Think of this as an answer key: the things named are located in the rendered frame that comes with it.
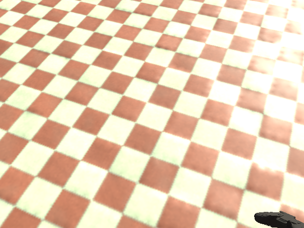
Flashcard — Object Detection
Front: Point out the right robot hand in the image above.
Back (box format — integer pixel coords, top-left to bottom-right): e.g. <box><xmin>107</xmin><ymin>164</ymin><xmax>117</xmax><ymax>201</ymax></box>
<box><xmin>254</xmin><ymin>211</ymin><xmax>304</xmax><ymax>228</ymax></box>

